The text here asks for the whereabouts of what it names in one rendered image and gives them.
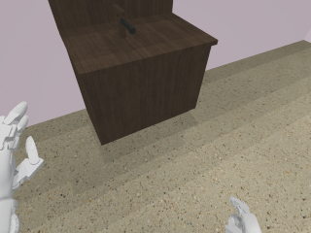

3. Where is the counter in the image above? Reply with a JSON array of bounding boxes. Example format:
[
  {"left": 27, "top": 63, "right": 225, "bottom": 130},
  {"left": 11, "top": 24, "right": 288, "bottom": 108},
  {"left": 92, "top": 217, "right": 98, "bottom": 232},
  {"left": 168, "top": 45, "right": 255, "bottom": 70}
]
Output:
[{"left": 48, "top": 0, "right": 219, "bottom": 146}]

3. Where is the right robot hand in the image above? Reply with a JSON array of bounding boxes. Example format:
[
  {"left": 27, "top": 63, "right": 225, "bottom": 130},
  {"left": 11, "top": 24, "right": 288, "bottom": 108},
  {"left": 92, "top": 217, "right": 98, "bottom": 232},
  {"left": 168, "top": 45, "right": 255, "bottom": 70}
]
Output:
[{"left": 225, "top": 196, "right": 262, "bottom": 233}]

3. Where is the left robot hand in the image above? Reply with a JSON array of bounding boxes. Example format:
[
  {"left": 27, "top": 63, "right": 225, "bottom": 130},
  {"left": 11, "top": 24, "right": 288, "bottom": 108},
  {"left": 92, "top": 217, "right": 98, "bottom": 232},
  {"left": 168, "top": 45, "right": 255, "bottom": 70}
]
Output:
[{"left": 0, "top": 101, "right": 44, "bottom": 200}]

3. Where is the tap lever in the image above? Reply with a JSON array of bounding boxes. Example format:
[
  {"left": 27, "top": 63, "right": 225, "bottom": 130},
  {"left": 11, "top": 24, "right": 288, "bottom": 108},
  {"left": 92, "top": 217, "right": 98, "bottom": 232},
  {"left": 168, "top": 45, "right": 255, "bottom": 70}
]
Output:
[{"left": 120, "top": 17, "right": 136, "bottom": 34}]

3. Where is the robot left forearm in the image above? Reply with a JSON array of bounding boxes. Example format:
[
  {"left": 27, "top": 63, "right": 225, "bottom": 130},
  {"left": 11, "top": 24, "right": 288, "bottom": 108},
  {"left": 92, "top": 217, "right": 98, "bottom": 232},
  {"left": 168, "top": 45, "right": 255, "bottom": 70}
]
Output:
[{"left": 0, "top": 198, "right": 21, "bottom": 233}]

